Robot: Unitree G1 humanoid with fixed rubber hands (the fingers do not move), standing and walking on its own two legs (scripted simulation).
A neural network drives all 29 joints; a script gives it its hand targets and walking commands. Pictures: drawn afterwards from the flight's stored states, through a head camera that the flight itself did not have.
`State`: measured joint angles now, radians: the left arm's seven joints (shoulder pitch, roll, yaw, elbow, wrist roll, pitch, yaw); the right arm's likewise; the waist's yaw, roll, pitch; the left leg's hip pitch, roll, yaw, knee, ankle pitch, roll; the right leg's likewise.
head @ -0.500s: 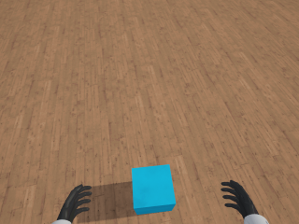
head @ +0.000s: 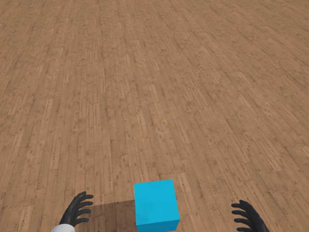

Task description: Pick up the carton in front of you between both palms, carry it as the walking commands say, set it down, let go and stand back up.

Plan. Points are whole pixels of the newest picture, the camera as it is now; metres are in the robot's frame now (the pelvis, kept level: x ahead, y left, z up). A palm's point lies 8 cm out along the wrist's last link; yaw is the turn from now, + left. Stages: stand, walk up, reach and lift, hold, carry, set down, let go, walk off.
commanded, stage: stand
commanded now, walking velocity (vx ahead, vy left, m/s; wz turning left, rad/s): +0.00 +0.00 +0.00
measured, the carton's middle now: (155, 207) +0.37 +0.01 -0.65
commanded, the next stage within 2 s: none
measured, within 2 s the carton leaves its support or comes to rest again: neither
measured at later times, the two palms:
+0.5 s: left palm out of the picture +0.13 +0.29 -0.10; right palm out of the picture +0.14 -0.29 -0.08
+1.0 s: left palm out of the picture +0.11 +0.30 -0.10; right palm out of the picture +0.11 -0.30 -0.09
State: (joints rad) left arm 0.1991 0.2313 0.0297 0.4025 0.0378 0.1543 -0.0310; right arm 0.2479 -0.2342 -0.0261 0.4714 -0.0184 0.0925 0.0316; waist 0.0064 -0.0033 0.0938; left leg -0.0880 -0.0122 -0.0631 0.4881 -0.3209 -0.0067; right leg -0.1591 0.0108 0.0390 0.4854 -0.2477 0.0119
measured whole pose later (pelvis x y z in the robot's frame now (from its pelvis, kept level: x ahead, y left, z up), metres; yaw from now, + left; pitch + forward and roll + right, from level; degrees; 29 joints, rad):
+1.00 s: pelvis +0.00 +0.00 +0.01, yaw +0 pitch -2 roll +0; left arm 0.17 0.37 0.02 0.89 0.03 -0.01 0.02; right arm 0.15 -0.35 -0.02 0.92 -0.02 0.00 -0.02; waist 0.00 -0.02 0.03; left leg -0.09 -0.01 -0.06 0.41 -0.28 -0.01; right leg -0.17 0.01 0.04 0.42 -0.21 0.01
